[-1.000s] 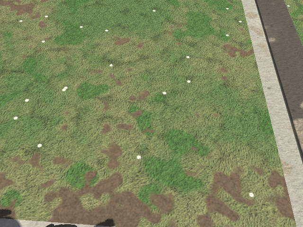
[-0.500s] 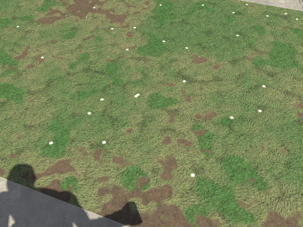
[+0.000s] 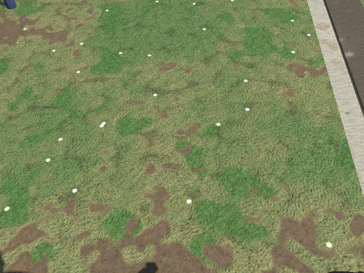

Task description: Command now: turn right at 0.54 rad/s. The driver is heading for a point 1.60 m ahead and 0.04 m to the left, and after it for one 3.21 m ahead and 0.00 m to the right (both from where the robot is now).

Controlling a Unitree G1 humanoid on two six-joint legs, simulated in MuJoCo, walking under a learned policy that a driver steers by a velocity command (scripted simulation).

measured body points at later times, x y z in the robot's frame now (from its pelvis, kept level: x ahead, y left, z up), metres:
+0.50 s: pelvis -0.02 +0.06 +0.01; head +0.02 +0.09 +0.46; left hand +0.22 +0.26 -0.10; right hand +0.04 -0.21 -0.08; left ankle +0.02 +0.14 -0.73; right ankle -0.05 -0.08 -0.64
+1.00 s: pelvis -0.04 +0.11 -0.02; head -0.03 +0.13 +0.43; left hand +0.12 +0.37 -0.12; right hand +0.13 -0.16 -0.09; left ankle -0.04 +0.19 -0.73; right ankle -0.07 -0.03 -0.72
